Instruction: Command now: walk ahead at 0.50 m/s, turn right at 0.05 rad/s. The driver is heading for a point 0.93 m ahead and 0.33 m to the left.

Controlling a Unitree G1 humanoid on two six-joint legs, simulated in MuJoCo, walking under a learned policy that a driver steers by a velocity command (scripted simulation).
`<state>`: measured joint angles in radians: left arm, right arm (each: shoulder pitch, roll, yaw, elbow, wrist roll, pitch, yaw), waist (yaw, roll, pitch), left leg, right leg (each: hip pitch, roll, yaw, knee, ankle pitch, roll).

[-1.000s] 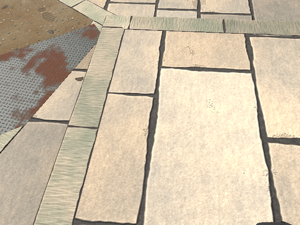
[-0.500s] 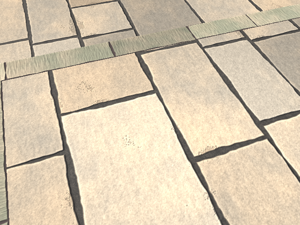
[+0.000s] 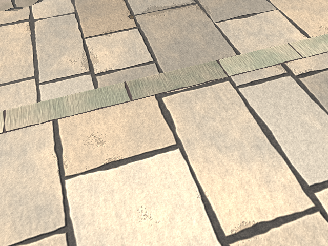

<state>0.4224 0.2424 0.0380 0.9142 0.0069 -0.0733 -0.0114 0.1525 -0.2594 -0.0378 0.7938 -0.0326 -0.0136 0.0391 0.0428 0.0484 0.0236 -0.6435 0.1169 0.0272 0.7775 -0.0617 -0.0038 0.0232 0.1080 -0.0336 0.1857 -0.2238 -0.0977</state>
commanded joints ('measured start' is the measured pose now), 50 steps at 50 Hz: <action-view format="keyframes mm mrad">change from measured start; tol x32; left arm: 1 37 135 25 -21 4 -15 7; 30 -451 56 -11 -155 18 19 -15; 36 26 309 72 -62 61 -17 26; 50 -87 83 29 -19 14 -46 23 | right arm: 1 -128 -46 -2 -93 4 -17 0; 10 387 -292 -83 35 -37 -52 -44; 50 -29 -11 -26 -3 2 13 22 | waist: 1 11 -101 73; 10 -155 212 -329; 25 -74 8 67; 36 51 -348 -325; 50 -40 -121 52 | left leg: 1 -13 -26 27 -97 60 16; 8 430 -158 81 -295 -80 133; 10 982 298 -584 -389 -205 328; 16 476 112 -234 -604 -2 213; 34 581 29 -138 -259 381 153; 37 7 -146 -74 439 -460 106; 50 -37 -14 -15 123 18 38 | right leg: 1 -19 -286 122 -53 411 -109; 8 44 -270 52 369 890 -42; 11 -609 -26 116 1146 -256 11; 34 -192 -120 1 248 86 36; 37 215 -554 664 79 -209 -125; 50 -112 -358 -80 -58 265 -45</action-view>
